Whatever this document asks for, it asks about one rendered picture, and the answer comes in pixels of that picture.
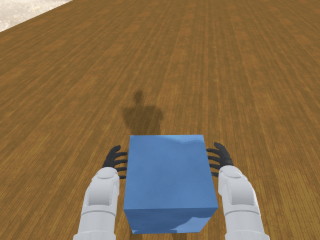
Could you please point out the robot left forearm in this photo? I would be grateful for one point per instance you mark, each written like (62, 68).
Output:
(99, 208)

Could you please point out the robot left hand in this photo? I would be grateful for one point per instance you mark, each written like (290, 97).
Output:
(111, 162)

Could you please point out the carton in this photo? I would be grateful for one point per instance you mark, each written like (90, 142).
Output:
(169, 186)

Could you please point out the robot right hand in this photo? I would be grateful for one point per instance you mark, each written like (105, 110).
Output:
(224, 158)

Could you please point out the robot right forearm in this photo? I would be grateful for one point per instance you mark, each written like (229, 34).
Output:
(240, 206)

